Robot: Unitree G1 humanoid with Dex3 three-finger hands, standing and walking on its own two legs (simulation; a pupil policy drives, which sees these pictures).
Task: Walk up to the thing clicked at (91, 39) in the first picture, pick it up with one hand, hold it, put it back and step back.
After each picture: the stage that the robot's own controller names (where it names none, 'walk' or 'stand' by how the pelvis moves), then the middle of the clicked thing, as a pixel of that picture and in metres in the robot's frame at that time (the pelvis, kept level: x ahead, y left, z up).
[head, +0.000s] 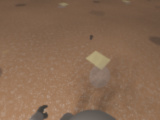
stand; (91, 37) +1.99 -0.01 -0.72
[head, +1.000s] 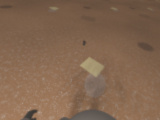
walk; (84, 43) +1.86 +0.06 -0.72
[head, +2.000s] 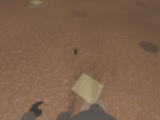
walk; (75, 52) +1.24 +0.21 -0.71
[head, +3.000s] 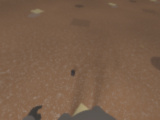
walk; (72, 73) +0.78 +0.20 -0.72
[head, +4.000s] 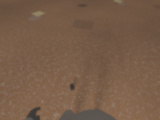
walk; (72, 87) +0.50 +0.20 -0.71
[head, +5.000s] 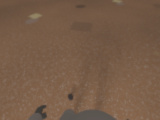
stand; (70, 97) +0.35 +0.22 -0.71
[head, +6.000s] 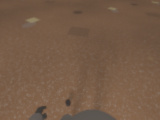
stand; (68, 103) +0.32 +0.21 -0.72
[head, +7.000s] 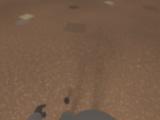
stand; (66, 101) +0.30 +0.24 -0.71
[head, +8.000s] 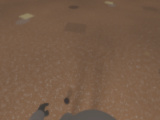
stand; (66, 101) +0.30 +0.23 -0.72
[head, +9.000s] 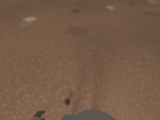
stand; (67, 102) +0.32 +0.22 -0.73
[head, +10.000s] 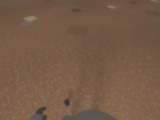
stand; (66, 102) +0.31 +0.22 -0.73
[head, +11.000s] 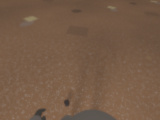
stand; (66, 103) +0.31 +0.22 -0.73
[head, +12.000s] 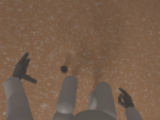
go down; (64, 69) +0.38 +0.23 -0.42
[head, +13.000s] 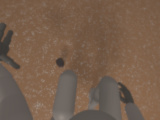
go down; (60, 63) +0.40 +0.24 -0.31
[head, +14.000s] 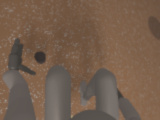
close in; (40, 58) +0.39 +0.27 -0.23
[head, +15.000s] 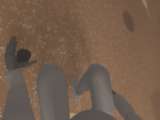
close; (23, 57) +0.38 +0.29 -0.22
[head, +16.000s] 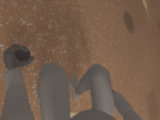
lift; (22, 55) +0.37 +0.29 -0.23
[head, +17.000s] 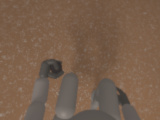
lift; (56, 69) +0.31 +0.23 -0.06
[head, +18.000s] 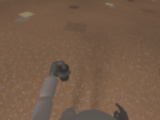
hold; (64, 73) +0.33 +0.17 +0.03
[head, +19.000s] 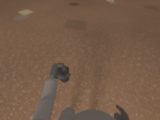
hold; (64, 74) +0.33 +0.17 +0.00
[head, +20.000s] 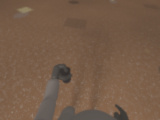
hold; (66, 75) +0.33 +0.16 -0.01
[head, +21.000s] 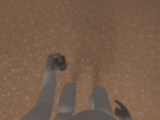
crouch; (61, 63) +0.39 +0.19 -0.08
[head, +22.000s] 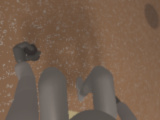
lower; (32, 53) +0.41 +0.27 -0.22
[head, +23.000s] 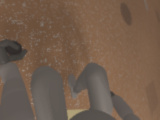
lower; (15, 52) +0.41 +0.29 -0.22
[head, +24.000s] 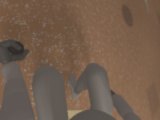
lower; (17, 52) +0.41 +0.29 -0.22
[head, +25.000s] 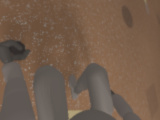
lower; (18, 51) +0.41 +0.29 -0.23
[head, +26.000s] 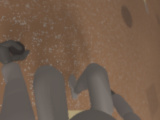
rest; (18, 52) +0.41 +0.29 -0.22
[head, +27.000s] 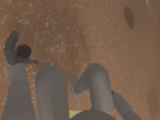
withdraw; (23, 53) +0.40 +0.27 -0.23
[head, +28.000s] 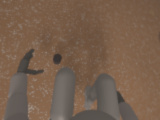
walk; (57, 59) +0.41 +0.24 -0.28
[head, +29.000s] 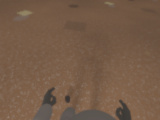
stand; (67, 99) +0.34 +0.18 -0.65
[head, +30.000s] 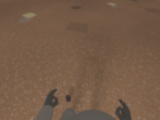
stand; (68, 98) +0.35 +0.20 -0.67
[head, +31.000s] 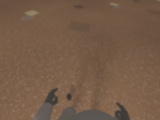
stand; (69, 97) +0.36 +0.19 -0.67
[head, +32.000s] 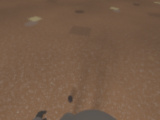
walk; (70, 99) +0.37 +0.19 -0.72
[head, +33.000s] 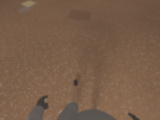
walk; (75, 83) +0.48 +0.16 -0.71
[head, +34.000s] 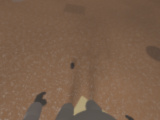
walk; (72, 65) +0.76 +0.19 -0.71
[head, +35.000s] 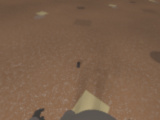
stand; (78, 64) +1.00 +0.20 -0.70
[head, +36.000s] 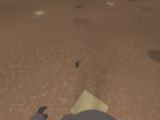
stand; (77, 64) +0.99 +0.21 -0.72
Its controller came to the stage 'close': yes
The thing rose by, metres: 0.71
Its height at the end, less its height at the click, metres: +0.00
